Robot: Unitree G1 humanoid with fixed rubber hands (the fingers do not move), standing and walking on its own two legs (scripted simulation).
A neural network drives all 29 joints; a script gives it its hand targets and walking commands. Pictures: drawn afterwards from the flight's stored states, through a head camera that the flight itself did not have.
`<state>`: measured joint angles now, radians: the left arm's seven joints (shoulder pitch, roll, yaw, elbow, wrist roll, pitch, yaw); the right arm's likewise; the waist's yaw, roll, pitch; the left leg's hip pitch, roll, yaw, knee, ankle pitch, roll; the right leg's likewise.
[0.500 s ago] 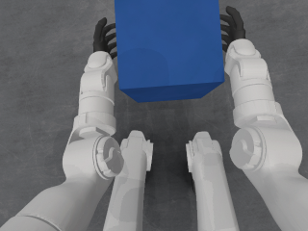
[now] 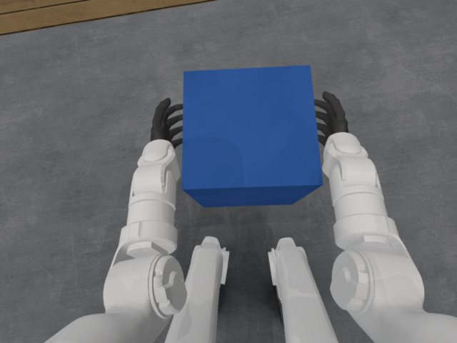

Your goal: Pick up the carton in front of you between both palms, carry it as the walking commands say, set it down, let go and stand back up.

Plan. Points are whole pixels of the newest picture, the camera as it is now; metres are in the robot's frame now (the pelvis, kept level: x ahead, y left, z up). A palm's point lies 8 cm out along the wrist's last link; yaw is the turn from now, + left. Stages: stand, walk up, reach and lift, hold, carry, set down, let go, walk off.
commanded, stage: reach and lift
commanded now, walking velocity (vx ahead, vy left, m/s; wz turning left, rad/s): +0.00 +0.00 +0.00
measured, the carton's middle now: (247, 149) +0.45 +0.00 -0.11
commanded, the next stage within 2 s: hold in 1.84 s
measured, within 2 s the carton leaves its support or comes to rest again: neither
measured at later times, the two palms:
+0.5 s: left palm (124, 128) +0.39 +0.15 +0.12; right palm (382, 123) +0.40 -0.15 +0.11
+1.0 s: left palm (60, 108) +0.36 +0.15 +0.22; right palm out of the picture +0.36 -0.15 +0.22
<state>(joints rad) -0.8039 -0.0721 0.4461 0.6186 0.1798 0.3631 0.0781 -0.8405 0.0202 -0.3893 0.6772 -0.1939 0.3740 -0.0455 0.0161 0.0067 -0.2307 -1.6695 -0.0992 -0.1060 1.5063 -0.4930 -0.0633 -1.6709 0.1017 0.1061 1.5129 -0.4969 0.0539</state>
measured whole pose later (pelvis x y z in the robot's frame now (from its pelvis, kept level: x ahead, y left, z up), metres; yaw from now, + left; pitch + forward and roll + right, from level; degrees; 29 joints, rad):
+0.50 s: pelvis +0.05 +0.00 +0.14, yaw +0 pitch +20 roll +0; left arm -0.43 -0.14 0.35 0.57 0.20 0.33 0.05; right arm -0.44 0.11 -0.33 0.59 -0.20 0.34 -0.04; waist 0.01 0.01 -0.20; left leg -0.89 -0.07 -0.13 0.93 -0.38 -0.03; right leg -0.89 0.07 0.13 0.93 -0.39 0.03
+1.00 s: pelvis +0.07 +0.00 +0.20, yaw +0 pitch -2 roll +0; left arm -0.29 -0.16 0.29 0.41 0.28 0.60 0.01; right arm -0.28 0.16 -0.28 0.41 -0.28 0.61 -0.01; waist 0.00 0.00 -0.06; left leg -0.19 -0.04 -0.14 0.46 -0.23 -0.02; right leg -0.19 0.04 0.15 0.47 -0.23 0.02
